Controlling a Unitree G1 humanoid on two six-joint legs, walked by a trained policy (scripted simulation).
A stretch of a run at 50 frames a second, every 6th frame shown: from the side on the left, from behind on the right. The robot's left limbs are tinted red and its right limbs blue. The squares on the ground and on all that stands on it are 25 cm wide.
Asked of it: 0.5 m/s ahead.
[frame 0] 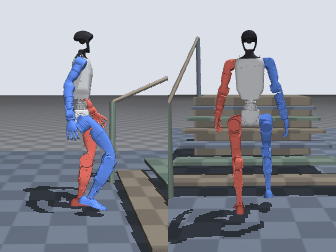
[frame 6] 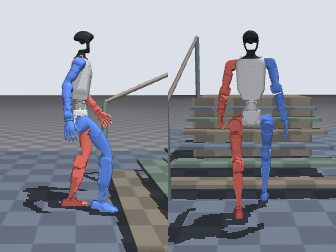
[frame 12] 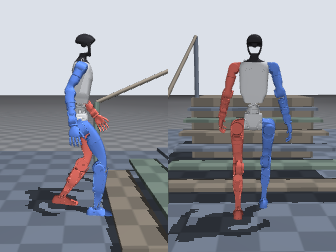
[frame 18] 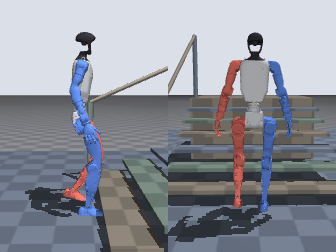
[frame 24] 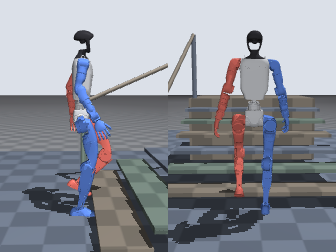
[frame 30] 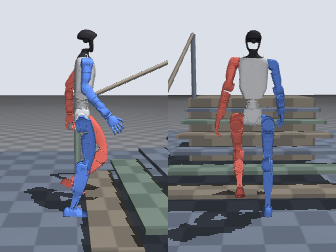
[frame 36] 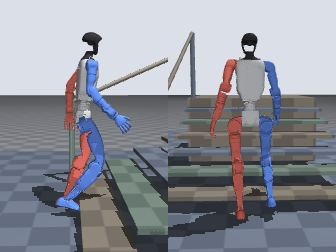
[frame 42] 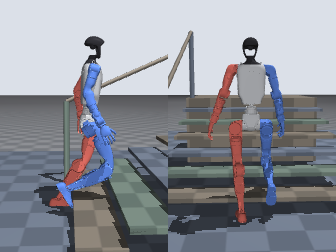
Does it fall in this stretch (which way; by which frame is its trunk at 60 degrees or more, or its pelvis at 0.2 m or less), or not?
no
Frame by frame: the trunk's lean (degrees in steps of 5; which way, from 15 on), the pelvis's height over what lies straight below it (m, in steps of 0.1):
0: 0, 0.8
6: 5, 0.8
12: 5, 0.8
18: 5, 0.8
24: 0, 0.8
30: 5, 0.8
36: 5, 0.7
42: 5, 0.6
